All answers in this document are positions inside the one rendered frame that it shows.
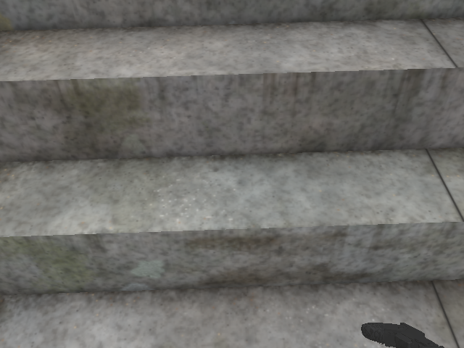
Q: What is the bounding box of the robot right hand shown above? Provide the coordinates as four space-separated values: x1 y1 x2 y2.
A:
361 323 444 348

